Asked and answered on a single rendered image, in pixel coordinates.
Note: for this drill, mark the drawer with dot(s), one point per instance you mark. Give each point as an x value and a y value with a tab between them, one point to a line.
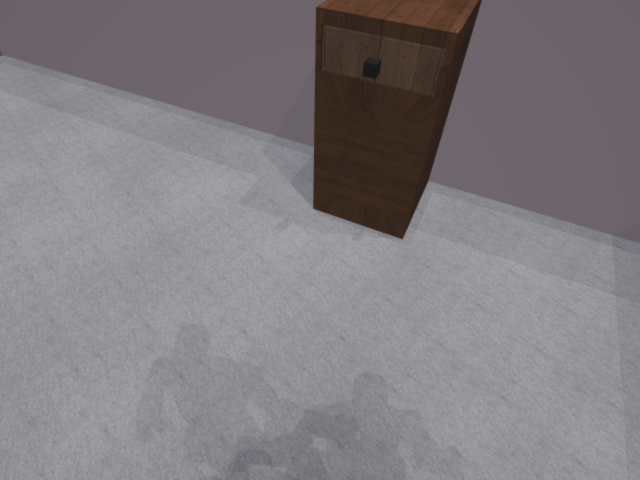
404	64

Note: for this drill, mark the cabinet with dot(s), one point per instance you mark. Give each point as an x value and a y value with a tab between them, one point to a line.
375	144

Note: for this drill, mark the handle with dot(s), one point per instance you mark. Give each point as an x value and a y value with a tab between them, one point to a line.
371	68

